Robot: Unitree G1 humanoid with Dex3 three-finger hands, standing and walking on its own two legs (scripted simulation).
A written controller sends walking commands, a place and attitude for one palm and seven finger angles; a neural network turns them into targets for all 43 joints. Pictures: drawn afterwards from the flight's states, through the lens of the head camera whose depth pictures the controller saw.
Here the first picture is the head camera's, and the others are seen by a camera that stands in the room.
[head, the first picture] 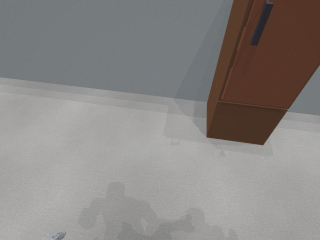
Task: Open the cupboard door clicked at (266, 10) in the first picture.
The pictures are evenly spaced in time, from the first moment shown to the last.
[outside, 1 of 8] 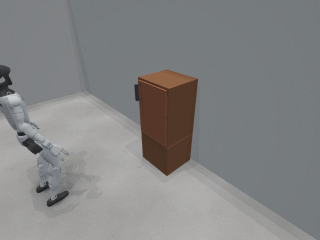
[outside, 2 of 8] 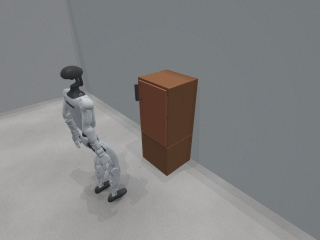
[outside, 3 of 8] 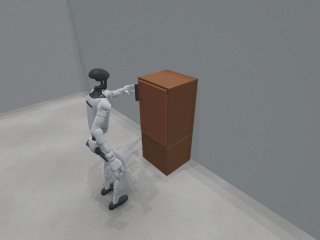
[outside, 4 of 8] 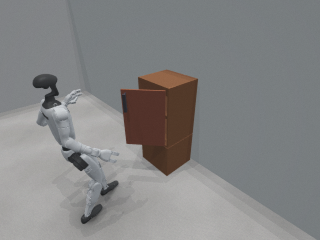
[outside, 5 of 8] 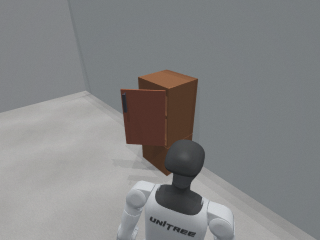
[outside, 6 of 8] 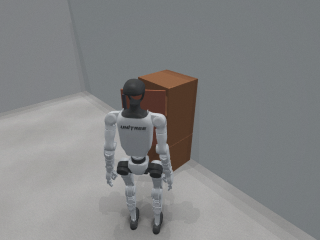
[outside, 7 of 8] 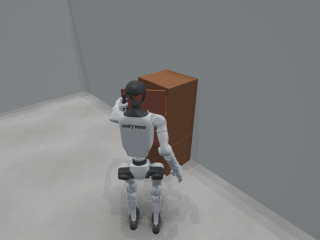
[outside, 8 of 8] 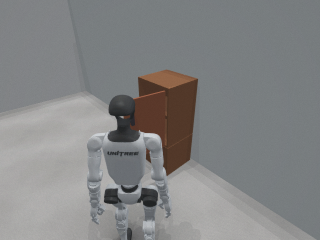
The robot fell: no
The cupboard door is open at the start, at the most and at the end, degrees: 0 83 82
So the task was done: yes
